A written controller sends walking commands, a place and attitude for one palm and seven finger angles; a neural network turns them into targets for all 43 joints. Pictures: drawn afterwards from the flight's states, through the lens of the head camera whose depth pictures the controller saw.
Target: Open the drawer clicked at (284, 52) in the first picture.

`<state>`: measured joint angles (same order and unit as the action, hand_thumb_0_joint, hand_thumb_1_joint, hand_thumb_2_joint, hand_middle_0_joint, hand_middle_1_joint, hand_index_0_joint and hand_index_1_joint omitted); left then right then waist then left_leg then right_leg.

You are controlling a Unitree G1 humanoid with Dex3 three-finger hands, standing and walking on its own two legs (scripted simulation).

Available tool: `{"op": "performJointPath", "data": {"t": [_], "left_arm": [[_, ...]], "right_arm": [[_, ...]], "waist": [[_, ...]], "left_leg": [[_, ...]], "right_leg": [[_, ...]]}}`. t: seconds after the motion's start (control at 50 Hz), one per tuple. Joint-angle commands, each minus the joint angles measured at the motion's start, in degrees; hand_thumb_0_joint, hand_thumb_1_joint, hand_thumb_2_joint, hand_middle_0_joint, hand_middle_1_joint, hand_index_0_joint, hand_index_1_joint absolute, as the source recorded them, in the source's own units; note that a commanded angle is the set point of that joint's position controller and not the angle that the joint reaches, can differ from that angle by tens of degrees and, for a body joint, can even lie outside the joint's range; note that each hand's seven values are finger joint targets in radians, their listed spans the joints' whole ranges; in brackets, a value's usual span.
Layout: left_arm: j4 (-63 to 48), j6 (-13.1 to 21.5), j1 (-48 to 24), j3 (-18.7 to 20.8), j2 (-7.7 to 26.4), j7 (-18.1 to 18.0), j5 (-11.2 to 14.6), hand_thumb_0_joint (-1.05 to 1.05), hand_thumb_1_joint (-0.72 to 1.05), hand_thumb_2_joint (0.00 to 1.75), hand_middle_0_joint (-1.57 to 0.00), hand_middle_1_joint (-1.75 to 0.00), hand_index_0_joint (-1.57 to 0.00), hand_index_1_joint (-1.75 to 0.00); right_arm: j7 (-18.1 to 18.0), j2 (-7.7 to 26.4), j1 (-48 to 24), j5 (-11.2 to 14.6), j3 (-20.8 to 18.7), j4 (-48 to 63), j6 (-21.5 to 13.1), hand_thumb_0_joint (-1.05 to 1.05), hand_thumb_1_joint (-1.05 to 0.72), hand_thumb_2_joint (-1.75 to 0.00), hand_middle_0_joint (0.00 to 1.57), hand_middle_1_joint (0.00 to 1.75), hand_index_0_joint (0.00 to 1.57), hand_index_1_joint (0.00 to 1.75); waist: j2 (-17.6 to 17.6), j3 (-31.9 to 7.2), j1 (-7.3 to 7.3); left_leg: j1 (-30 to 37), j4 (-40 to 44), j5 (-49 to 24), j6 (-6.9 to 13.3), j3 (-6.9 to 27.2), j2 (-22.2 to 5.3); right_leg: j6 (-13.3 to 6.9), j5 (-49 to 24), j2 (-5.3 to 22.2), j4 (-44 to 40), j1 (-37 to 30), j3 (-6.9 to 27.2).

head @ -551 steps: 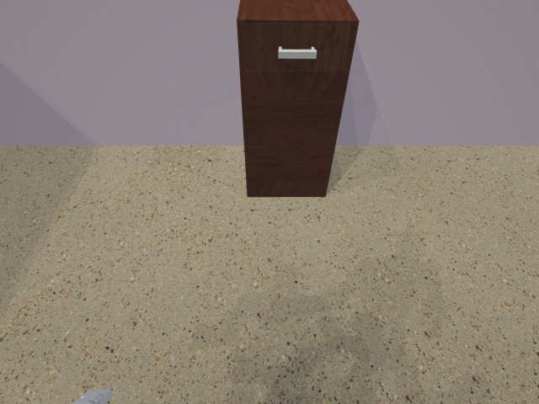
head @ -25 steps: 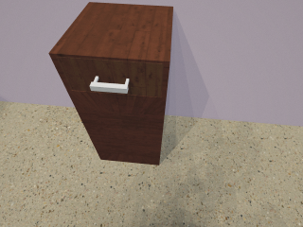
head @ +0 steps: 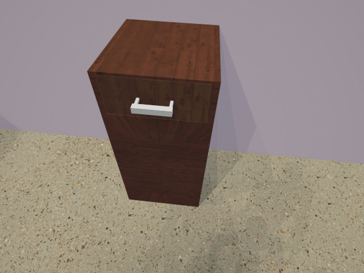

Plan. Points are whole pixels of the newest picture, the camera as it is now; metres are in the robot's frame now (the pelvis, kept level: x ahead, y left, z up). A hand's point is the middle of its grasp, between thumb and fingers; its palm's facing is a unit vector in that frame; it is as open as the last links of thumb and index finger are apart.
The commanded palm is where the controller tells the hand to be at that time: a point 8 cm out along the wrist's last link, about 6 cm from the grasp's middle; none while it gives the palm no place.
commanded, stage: shuffle to correct the standing spot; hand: left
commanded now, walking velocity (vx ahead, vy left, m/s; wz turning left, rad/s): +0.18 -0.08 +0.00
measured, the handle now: (153, 106) +0.61 +0.14 +0.01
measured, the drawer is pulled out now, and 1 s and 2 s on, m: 0.00 0.00 0.00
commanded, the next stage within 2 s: come to a stop and stand still in 0.24 s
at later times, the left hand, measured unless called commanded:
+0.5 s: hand out of the picture +0.06 +0.11 -0.19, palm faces +0.06 -0.99 -0.11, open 7.4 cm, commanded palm none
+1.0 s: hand out of the picture +0.13 +0.20 -0.20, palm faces +0.02 -0.98 -0.21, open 7.4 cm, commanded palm none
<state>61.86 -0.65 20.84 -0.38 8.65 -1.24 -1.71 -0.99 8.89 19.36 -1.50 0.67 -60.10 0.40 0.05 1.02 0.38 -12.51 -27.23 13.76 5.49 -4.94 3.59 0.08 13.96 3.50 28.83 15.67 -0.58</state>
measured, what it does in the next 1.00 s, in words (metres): walks ahead: left foot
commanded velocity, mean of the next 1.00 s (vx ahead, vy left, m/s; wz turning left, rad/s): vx -0.02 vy -0.01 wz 0.00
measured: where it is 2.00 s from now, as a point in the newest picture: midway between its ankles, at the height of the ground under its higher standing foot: outside the picture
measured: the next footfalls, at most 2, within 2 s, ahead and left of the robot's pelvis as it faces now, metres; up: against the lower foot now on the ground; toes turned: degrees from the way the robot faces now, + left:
left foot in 0.94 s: +0.16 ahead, +0.12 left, +0.00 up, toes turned -14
right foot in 1.32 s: +0.08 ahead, -0.07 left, +0.00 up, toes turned -6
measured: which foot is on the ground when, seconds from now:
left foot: down 0.00-0.68, up 0.70-0.92, down 0.94-1.00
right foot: down 0.00-0.94, up 0.96-1.00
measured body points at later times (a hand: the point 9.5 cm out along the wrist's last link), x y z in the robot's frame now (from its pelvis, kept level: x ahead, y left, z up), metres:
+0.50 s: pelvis +0.10 -0.03 -0.01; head +0.11 -0.01 +0.44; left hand +0.06 +0.16 -0.18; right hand +0.10 -0.25 -0.16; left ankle +0.02 +0.05 -0.73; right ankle +0.05 -0.15 -0.73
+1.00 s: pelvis +0.11 +0.01 -0.02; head +0.14 +0.03 +0.43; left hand +0.13 +0.25 -0.19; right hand +0.17 -0.22 -0.16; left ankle +0.16 +0.09 -0.74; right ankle +0.04 -0.14 -0.71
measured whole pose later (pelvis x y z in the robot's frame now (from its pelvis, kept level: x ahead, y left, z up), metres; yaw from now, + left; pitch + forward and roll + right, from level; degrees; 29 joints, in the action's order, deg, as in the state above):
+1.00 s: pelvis +0.11 +0.01 -0.02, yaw -3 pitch -1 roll -1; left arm 56.2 -2.2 16.9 2.7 11.0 -3.2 -0.8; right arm -1.5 7.9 10.5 -0.7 -1.5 -55.3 -0.4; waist 2.6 5.1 0.9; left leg -22.3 -40.4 16.8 3.8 -3.5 1.3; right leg 1.1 30.9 2.7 49.3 15.8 0.1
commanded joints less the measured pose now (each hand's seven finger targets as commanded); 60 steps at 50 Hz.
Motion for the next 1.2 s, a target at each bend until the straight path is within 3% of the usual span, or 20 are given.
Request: {"op": "performJointPath", "data": {"t": [0.0, 0.28, 0.38, 0.42, 0.46, 0.52, 0.58, 0.62, 0.64, 0.68, 0.72, 0.76, 0.82, 0.88, 0.9, 0.92, 0.94, 0.96, 1.02, 1.18], "left_arm": [[-2.0, 1.0, 3.1, 0.9, 2.8, 0.5, -0.2, 0.00, 0.90, 0.90, -0.20, -0.30, -0.20, -0.30], [-0.1, 3.2, 7.2, 2.2, 3.5, 0.8, 0.3, 0.00, 0.90, 0.90, -0.20, -0.30, -0.20, -0.30], [1.6, 3.4, 9.1, 2.8, 4.9, -0.2, 0.5, 0.00, 0.90, 0.90, -0.20, -0.30, -0.20, -0.30], [0.5, 3.2, 5.8, 2.3, 3.5, -0.6, 0.7, 0.00, 0.90, 0.90, -0.20, -0.30, -0.20, -0.30], [-0.6, 3.0, 3.8, 2.0, 2.7, -1.6, 1.5, 0.00, 0.90, 0.90, -0.20, -0.30, -0.20, -0.30], [-2.3, 1.7, 1.6, 2.4, 3.3, -2.1, 1.3, 0.00, 0.90, 0.90, -0.20, -0.30, -0.20, -0.30], [-2.6, 1.2, 2.2, 3.0, 4.0, -1.9, 0.7, 0.00, 0.90, 0.90, -0.20, -0.30, -0.20, -0.30], [-2.5, 1.4, 3.8, 3.7, 5.7, -1.9, 0.2, 0.00, 0.90, 0.90, -0.20, -0.30, -0.20, -0.30], [-2.3, 1.5, 4.5, 4.2, 7.3, -1.9, 0.0, 0.00, 0.90, 0.90, -0.20, -0.30, -0.20, -0.30], [-2.0, 1.3, 8.8, 4.7, 9.0, -2.3, -0.3, 0.00, 0.90, 0.90, -0.20, -0.30, -0.20, -0.30], [-3.5, 1.3, 9.1, 4.7, 7.9, -2.8, -0.9, 0.00, 0.90, 0.90, -0.20, -0.30, -0.20, -0.30], [-5.2, 1.4, 5.6, 4.5, 7.9, -2.5, -0.4, 0.00, 0.90, 0.90, -0.20, -0.30, -0.20, -0.30], [-8.6, 1.1, -1.4, 4.4, 9.0, -2.0, -0.1, 0.00, 0.90, 0.90, -0.20, -0.30, -0.20, -0.30], [-9.7, 0.8, -3.1, 4.8, 10.4, -1.9, 0.0, 0.00, 0.90, 0.90, -0.20, -0.30, -0.20, -0.30], [-9.7, 0.5, -2.0, 4.7, 8.9, -2.0, 0.5, 0.00, 0.90, 0.90, -0.20, -0.30, -0.20, -0.30], [-10.3, 0.2, 1.7, 4.1, 4.9, -1.7, 1.8, 0.00, 0.90, 0.90, -0.20, -0.30, -0.20, -0.30], [-10.0, -0.5, 3.5, 3.7, 5.2, -2.1, 1.7, 0.00, 0.90, 0.90, -0.20, -0.30, -0.20, -0.30], [-10.1, -1.0, 3.0, 3.6, 5.2, -2.2, 1.4, 0.00, 0.90, 0.90, -0.20, -0.30, -0.20, -0.30], [-7.3, -1.1, -0.3, 3.6, 4.8, -1.3, 0.5, 0.00, 0.90, 0.90, -0.20, -0.30, -0.20, -0.30], [-5.4, -1.0, 0.3, 2.3, 2.8, -0.4, 0.3, 0.00, 0.90, 0.90, -0.20, -0.30, -0.20, -0.30]], "right_arm": [[-0.3, 9.1, 1.0, -0.1, -2.2, 2.3, -1.2, 0.00, -0.90, -0.90, 0.20, 0.30, 0.20, 0.30], [-0.4, 3.9, 2.7, 0.3, -1.8, 1.1, -3.8, 0.00, -0.90, -0.90, 0.20, 0.30, 0.20, 0.30], [-0.9, 1.1, 2.5, 0.6, -0.9, 0.5, -4.0, 0.00, -0.90, -0.90, 0.20, 0.30, 0.20, 0.30], [-1.6, 2.5, 5.9, 0.9, -0.9, -1.7, -4.1, 0.00, -0.90, -0.90, 0.20, 0.30, 0.20, 0.30], [-2.6, 5.0, 7.5, 1.3, -1.5, -2.5, -3.9, 0.00, -0.90, -0.90, 0.20, 0.30, 0.20, 0.30], [-2.9, 6.8, 4.7, 1.6, -2.6, -1.6, -2.4, 0.00, -0.90, -0.90, 0.20, 0.30, 0.20, 0.30], [-2.7, 7.2, 2.2, 1.3, -3.7, 0.4, -1.4, 0.00, -0.90, -0.90, 0.20, 0.30, 0.20, 0.30], [-2.6, 6.3, 1.8, 0.9, -4.3, 1.8, -1.0, 0.00, -0.90, -0.90, 0.20, 0.30, 0.20, 0.30], [-2.5, 5.3, 1.7, 0.9, -4.5, 2.5, -0.9, 0.00, -0.90, -0.90, 0.20, 0.30, 0.20, 0.30], [-2.2, 2.4, -3.6, 1.2, -4.3, 4.8, -0.7, 0.00, -0.90, -0.90, 0.20, 0.30, 0.20, 0.30], [-1.8, 2.4, -8.7, 0.9, -4.3, 6.2, -0.4, 0.00, -0.90, -0.90, 0.20, 0.30, 0.20, 0.30], [-1.0, 1.3, -8.5, 1.3, -4.0, 6.1, -0.3, 0.00, -0.90, -0.90, 0.20, 0.30, 0.20, 0.30], [0.3, 0.5, -5.1, 1.4, -3.3, 5.5, 0.7, 0.00, -0.90, -0.90, 0.20, 0.30, 0.20, 0.30], [0.4, 2.2, -0.2, 0.9, -3.4, 5.0, -0.3, 0.00, -0.90, -0.90, 0.20, 0.30, 0.20, 0.30], [0.2, 6.1, 4.4, 0.7, -3.9, 4.0, -1.1, 0.00, -0.90, -0.90, 0.20, 0.30, 0.20, 0.30], [-0.3, 11.9, 5.2, 0.4, -4.5, 4.5, -1.9, 0.00, -0.90, -0.90, 0.20, 0.30, 0.20, 0.30], [-0.7, 12.4, 3.9, 0.8, -4.2, 5.3, -1.2, 0.00, -0.90, -0.90, 0.20, 0.30, 0.20, 0.30], [-0.9, 11.9, -0.8, 0.6, -3.5, 6.9, -1.1, 0.00, -0.90, -0.90, 0.20, 0.30, 0.20, 0.30], [-1.0, 6.4, -8.0, 0.1, -2.1, 7.8, -1.4, 0.00, -0.90, -0.90, 0.20, 0.30, 0.20, 0.30], [-0.7, 7.2, -2.9, 0.3, -3.3, 5.3, -0.7, 0.00, -0.90, -0.90, 0.20, 0.30, 0.20, 0.30]], "waist": [[-1.7, 5.9, -0.04], [3.2, 6.1, -0.13], [7.4, 3.4, -0.38], [-0.3, -0.4, -1.97], [-8.8, -2.6, -1.88], [-8.9, -0.1, -0.70], [-6.4, 2.1, 0.32], [-0.3, 0.7, 0.52], [5.1, -0.4, 0.85], [15.8, -0.3, 4.61], [12.6, 1.2, 5.61], [7.3, 0.7, 3.19], [8.8, -0.7, -0.47], [10.2, -3.3, -2.85], [5.6, -7.8, -3.82], [-11.8, -10.8, -2.14], [-12.4, -10.8, -1.62], [-12.7, -5.2, 0.05], [-9.6, 3.4, 1.44], [-5.7, -3.0, -0.74]], "left_leg": [[-8.9, 15.5, 27.3, 1.1, 16.1, -13.6], [-8.6, -0.9, 10.9, -0.3, 5.4, -7.3], [-8.5, -10.0, 1.4, -3.0, -0.2, -4.3], [2.2, -3.1, -24.2, -3.1, 3.5, -8.3], [11.1, -4.9, -61.8, -1.9, 5.3, -13.1], [15.4, -4.6, -72.8, -0.3, 6.3, -15.2], [12.9, -6.4, -62.9, -0.7, 4.0, -13.0], [5.9, -10.9, -44.3, -2.4, 0.6, -9.4], [-1.1, -14.6, -29.3, -3.6, -1.5, -6.5], [-19.7, -24.7, 20.1, -5.8, 0.1, -1.0], [-23.5, -32.7, 21.3, -5.7, 4.6, -0.7], [-20.2, -31.4, 17.0, -5.5, 4.5, -1.8], [-9.9, -22.4, 6.5, -6.0, 1.7, -2.7], [-3.0, -4.9, -5.2, -5.6, -0.4, -1.9], [6.3, -0.9, -22.4, -3.9, 6.1, -7.3], [10.5, 1.7, -47.5, 3.7, 24.8, -23.0], [4.6, 6.0, -46.2, 8.3, 27.2, -25.3], [-3.1, 9.2, -33.0, 9.4, 26.3, -25.2], [-12.7, 13.8, -9.3, 5.3, 19.5, -17.1], [0.4, 17.5, 7.3, 4.6, 19.4, -15.4]], "right_leg": [[-2.0, 9.5, -1.7, 1.4, 0.7, -1.2], [-6.5, 3.5, 2.8, -2.0, -1.6, 9.4], [-8.5, -25.9, 8.0, -2.2, -7.3, 13.1], [-4.6, -39.8, 3.4, 5.8, -5.3, 4.9], [-1.2, -28.4, 0.5, 7.2, -1.3, 0.7], [-0.3, -3.8, -2.0, 4.6, 3.2, -2.2], [-0.2, -12.2, -1.4, 2.6, 1.1, -2.7], [-0.8, -37.3, 2.3, 4.1, -4.9, -0.2], [-2.5, -53.1, 5.7, 5.9, -10.8, 1.9], [-11.2, -76.3, 17.1, 4.0, -23.0, 9.0], [-12.1, -68.6, 16.0, 1.1, -21.1, 7.7], [-11.7, -56.5, 14.7, -1.1, -15.7, 6.0], [-10.2, -37.5, 11.3, -4.0, -4.3, 2.5], [-6.3, -33.0, 7.6, 5.1, -6.5, -0.6], [-3.5, -21.5, 5.1, 14.5, -2.8, -1.0], [0.8, 13.2, -1.8, 24.1, 5.2, -3.0], [0.3, 23.7, -3.7, 32.0, 2.4, 2.2], [-0.3, 22.5, -2.1, 35.1, 2.6, 3.8], [-0.3, 12.4, -0.3, 32.8, 2.9, 3.6], [-0.7, 13.7, -1.6, 12.9, 1.3, -0.7]]}}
